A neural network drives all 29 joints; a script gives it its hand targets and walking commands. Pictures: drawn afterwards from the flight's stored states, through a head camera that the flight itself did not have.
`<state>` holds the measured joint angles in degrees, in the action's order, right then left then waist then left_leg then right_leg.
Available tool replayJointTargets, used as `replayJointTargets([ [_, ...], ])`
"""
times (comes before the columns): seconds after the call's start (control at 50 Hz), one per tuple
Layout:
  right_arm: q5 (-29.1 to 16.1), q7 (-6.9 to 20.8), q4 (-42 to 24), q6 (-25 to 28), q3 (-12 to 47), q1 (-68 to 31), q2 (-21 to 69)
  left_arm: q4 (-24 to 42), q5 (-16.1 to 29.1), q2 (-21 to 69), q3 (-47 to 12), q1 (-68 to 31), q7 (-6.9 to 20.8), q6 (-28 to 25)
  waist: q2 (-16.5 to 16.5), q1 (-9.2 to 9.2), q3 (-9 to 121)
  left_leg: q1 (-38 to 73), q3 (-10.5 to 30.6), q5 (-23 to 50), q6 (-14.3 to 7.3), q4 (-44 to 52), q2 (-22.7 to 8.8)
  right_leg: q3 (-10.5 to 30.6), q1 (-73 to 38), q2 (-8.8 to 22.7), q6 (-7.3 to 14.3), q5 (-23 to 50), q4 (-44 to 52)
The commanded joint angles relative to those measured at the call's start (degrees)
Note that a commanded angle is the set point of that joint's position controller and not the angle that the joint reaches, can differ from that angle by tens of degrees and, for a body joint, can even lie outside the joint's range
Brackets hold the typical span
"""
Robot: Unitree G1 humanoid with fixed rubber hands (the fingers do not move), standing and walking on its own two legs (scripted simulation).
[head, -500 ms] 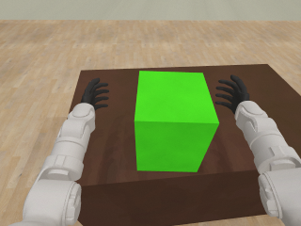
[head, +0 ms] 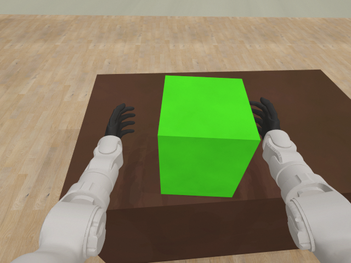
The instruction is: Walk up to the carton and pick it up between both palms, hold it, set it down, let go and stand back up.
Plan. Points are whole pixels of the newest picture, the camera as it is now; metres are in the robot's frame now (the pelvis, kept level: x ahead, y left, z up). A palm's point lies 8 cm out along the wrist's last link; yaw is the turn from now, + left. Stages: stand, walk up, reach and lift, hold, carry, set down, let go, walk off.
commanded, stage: reach and lift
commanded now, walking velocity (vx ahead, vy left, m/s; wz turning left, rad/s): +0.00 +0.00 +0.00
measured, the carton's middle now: (199, 138) +0.45 -0.01 +0.04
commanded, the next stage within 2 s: none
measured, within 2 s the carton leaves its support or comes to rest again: neither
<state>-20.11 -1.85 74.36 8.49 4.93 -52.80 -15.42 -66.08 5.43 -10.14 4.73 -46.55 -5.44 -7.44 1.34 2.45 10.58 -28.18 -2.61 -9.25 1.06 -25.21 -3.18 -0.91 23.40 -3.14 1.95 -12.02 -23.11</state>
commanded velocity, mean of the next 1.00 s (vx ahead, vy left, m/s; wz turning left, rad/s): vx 0.00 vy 0.00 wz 0.00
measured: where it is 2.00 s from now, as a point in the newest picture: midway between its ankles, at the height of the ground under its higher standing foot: outside the picture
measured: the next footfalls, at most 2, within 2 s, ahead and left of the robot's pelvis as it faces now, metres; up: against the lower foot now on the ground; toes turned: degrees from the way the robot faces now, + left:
none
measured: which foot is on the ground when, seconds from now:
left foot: down 0.00-1.00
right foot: down 0.00-1.00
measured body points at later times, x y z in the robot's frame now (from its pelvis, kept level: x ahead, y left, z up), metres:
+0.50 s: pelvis +0.00 +0.00 +0.00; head +0.04 +0.01 +0.45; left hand +0.43 +0.15 +0.08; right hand +0.45 -0.16 +0.10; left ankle +0.02 +0.13 -0.74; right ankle -0.02 -0.09 -0.74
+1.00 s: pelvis +0.00 +0.00 +0.01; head +0.04 +0.01 +0.45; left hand +0.44 +0.14 +0.09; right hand +0.45 -0.15 +0.11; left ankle +0.02 +0.13 -0.74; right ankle -0.02 -0.09 -0.74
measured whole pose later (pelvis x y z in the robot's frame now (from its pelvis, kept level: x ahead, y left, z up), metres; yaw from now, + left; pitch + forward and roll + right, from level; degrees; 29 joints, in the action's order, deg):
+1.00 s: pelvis +0.00 +0.00 +0.01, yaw -2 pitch +10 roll +0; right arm -3.6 -6.1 66.9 6.0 -10.1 -52.2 -6.5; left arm -57.5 -11.0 0.9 19.8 -47.0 -8.5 -4.9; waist 1.5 2.4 6.7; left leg -22.8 -5.1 -8.1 0.9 -21.0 -3.6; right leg 1.6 19.3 -3.5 2.0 -10.4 -19.7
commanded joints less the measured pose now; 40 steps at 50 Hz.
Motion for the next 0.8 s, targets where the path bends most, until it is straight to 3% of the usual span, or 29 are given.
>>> replayJointTargets([
  [0.0,-0.5,0.3,-6.6,1.6,-1.2,-22.9,-8.0,8.5,2.2,-3.6,-2.2,-27.9,-1.2,-3.0,-3.1,-0.83,27.2,23.3,1.5,19.2,1.9,-4.2,1.3,0.0,4.2,0.6,-3.2,15.0,1.7],
  [0.1,0.5,0.0,-6.3,1.0,-1.3,-24.3,-6.1,5.2,2.0,-2.4,-1.7,-27.8,-1.6,-3.3,-0.7,-0.34,27.9,19.8,1.7,17.5,1.0,-4.7,1.3,0.5,4.1,1.1,-3.5,14.9,0.7],
  [0.22,2.7,-1.3,-6.5,1.2,-2.3,-24.7,-2.6,2.5,-1.9,-0.5,2.2,-26.5,-1.6,-3.7,1.4,0.66,26.4,15.7,1.1,17.2,0.3,-3.8,1.6,1.4,-0.5,1.6,-4.1,18.2,-0.1],
  [0.52,9.6,-2.6,-10.9,-1.1,-7.9,-22.9,4.2,12.8,-10.7,5.9,8.3,-27.2,-4.4,-0.8,-0.7,1.29,26.5,21.6,-0.8,20.0,1.0,-1.9,1.7,1.3,-3.7,0.8,-3.5,19.9,1.9],
  [0.64,10.7,-3.5,-12.6,-1.4,-7.9,-22.3,6.2,12.5,-12.7,7.2,10.4,-24.6,-3.9,0.7,1.0,2.26,23.5,19.9,-1.6,19.9,0.1,-0.6,2.0,2.0,-8.6,1.1,-4.2,24.1,1.9],
  [0.78,13.1,-3.7,-13.9,-1.0,-9.6,-21.4,8.1,14.0,-14.0,8.7,11.3,-24.0,-3.0,0.6,1.2,1.77,21.9,21.0,-2.3,19.8,-0.2,0.3,2.0,1.9,-9.7,1.1,-4.1,24.7,2.7],
])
